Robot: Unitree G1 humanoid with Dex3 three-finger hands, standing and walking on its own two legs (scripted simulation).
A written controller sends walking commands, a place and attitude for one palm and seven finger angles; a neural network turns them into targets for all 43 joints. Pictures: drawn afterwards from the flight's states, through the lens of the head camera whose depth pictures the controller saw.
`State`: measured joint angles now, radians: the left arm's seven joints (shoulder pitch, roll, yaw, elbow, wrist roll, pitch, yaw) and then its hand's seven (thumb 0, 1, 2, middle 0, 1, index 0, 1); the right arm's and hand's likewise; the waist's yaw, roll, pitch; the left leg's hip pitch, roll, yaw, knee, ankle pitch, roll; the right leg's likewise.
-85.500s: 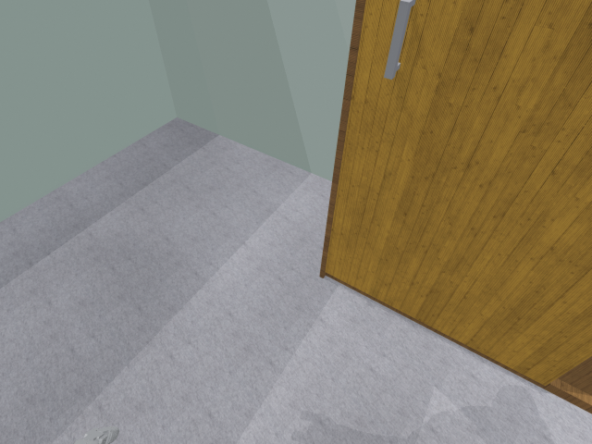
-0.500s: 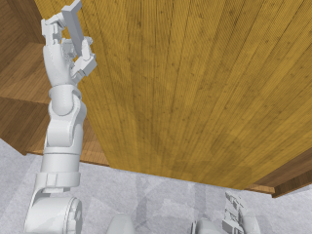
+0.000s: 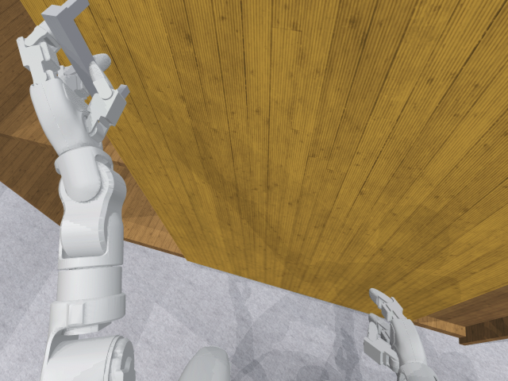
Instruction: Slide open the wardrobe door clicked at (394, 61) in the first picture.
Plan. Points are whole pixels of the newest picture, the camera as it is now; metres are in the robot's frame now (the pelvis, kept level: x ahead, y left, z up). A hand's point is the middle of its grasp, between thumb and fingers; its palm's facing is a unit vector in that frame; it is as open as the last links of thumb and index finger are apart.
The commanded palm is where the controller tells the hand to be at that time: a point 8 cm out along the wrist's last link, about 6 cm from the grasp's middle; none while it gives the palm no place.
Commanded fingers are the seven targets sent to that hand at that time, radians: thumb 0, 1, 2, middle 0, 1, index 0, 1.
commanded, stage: step sideways, sliding the door along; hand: left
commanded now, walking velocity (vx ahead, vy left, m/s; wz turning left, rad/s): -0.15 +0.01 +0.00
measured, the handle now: (96, 61) +0.42 +0.30 +0.22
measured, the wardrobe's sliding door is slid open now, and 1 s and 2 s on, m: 0.59 0.59 0.59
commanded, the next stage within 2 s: none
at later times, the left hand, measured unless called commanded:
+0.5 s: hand (116, 96) +0.37 +0.25 +0.21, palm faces +0.51 -0.85 +0.12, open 7.3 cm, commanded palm +0.33 +0.15 +0.20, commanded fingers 0.00 0.90 0.90 -0.45 -1.40 -0.45 -1.40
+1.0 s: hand (103, 100) +0.36 +0.26 +0.21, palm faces +0.27 -0.92 +0.29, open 7.3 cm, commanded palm +0.32 +0.22 +0.19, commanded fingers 0.00 0.90 0.90 -0.45 -1.40 -0.45 -1.40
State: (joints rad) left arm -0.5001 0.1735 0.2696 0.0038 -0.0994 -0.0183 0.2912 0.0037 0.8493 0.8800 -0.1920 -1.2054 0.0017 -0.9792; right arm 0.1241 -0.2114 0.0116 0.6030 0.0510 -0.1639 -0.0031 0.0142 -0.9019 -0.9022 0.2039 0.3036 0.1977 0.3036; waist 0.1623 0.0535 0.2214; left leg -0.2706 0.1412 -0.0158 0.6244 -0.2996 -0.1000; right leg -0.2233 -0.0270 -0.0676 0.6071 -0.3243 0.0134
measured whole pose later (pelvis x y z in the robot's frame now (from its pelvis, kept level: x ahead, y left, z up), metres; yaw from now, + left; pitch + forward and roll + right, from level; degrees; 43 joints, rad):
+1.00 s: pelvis +0.15 +0.13 -0.02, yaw +4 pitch +0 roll -4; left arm 0.33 -0.06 -0.25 -0.80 0.01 -0.11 0.27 0.03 0.82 0.88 -0.09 -1.33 -0.01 -1.04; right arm 0.38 -0.23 0.04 0.44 0.06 -0.25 0.05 0.01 -0.90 -0.90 0.21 0.30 0.34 0.40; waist 0.09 0.03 0.09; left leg -0.24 0.15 0.27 1.02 -0.49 0.01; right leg -0.43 -0.04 -0.16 0.76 -0.30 0.00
